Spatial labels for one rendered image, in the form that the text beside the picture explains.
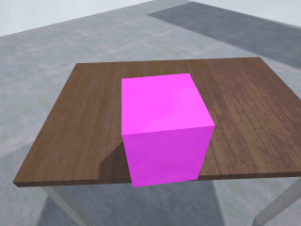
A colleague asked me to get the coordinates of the table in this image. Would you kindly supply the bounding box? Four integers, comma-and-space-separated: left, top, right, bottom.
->
12, 56, 301, 226

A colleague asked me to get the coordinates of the carton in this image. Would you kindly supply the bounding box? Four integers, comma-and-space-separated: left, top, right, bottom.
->
121, 73, 215, 187

